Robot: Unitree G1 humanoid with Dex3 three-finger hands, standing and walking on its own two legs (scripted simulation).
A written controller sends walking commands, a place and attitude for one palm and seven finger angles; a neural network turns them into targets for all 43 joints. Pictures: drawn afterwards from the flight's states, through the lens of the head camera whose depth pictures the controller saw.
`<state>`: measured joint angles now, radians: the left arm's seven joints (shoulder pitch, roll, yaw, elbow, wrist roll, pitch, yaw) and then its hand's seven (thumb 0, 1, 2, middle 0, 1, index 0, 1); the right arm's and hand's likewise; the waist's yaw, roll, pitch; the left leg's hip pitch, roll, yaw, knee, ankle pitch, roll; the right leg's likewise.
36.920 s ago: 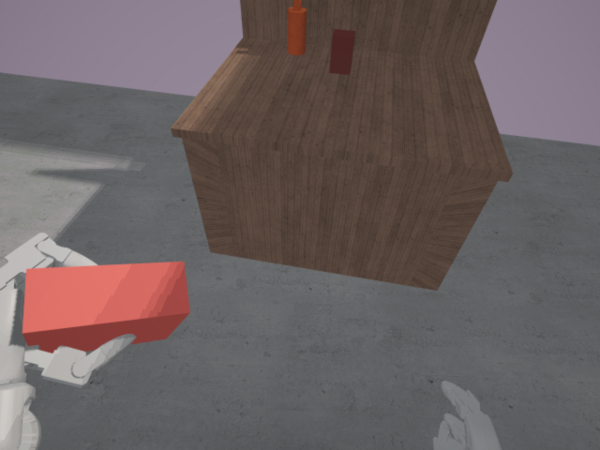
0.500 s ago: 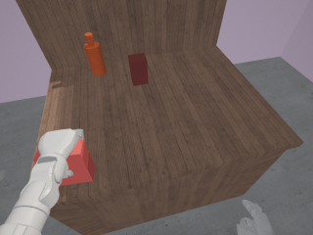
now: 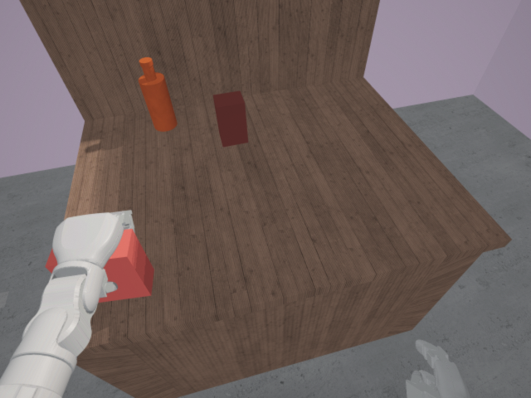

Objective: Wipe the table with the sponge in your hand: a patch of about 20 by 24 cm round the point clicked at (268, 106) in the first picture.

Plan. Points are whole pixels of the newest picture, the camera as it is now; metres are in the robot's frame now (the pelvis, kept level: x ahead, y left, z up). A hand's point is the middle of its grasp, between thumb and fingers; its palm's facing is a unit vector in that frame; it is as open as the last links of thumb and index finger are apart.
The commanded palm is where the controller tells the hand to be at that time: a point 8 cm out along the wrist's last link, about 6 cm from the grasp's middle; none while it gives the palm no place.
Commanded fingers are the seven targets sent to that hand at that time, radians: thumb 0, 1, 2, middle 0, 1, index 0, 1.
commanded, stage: lower the sponge onto the table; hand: left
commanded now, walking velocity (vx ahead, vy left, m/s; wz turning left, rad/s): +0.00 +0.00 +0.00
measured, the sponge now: (111, 274) +0.28 +0.32 -0.02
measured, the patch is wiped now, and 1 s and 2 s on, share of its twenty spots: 0.00 0.00 0.35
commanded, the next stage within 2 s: wipe forward along the first lane in 1.02 s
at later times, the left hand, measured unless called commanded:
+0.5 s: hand (99, 262) +0.28 +0.32 +0.02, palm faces -0.06 -0.02 -1.00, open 9.6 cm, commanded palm +0.27 +0.31 +0.07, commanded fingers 0.00 0.10 1.30 -1.20 -1.60 -1.20 -1.60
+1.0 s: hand (104, 267) +0.28 +0.32 +0.00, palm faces -0.10 -0.01 -1.00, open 9.6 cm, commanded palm +0.27 +0.31 +0.05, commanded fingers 0.00 0.10 1.30 -1.20 -1.60 -1.20 -1.60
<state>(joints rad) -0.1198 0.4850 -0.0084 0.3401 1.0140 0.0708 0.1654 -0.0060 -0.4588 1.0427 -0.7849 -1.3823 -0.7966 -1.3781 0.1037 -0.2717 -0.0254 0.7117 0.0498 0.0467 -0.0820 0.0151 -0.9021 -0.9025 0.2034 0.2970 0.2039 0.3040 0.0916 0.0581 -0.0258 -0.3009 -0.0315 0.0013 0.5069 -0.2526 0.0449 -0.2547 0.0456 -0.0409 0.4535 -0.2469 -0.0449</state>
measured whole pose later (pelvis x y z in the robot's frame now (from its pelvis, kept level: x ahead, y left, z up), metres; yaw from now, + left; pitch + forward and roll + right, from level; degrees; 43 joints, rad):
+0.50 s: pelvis -0.01 +0.00 +0.00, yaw +0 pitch +4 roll -1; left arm -0.17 0.46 -0.02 0.48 0.98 0.20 0.22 -0.01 -0.46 1.05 -0.78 -1.39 -0.79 -1.38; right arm 0.11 -0.26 -0.02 0.72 0.07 0.07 -0.06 0.02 -0.90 -0.90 0.20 0.30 0.20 0.30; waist 0.07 0.06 -0.05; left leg -0.35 -0.03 0.01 0.52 -0.24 0.05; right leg -0.31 0.04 -0.03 0.48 -0.25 -0.04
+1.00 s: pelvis -0.01 +0.00 -0.01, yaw +0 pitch +6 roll -1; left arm -0.16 0.45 -0.02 0.52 1.01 0.16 0.24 0.00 -0.47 1.05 -0.78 -1.38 -0.79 -1.38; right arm 0.16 -0.26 -0.04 0.71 0.07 0.08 -0.05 0.01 -0.90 -0.90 0.20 0.30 0.20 0.30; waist 0.07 0.06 -0.08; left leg -0.42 -0.03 0.01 0.58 -0.27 0.05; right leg -0.37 0.04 -0.04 0.53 -0.27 -0.04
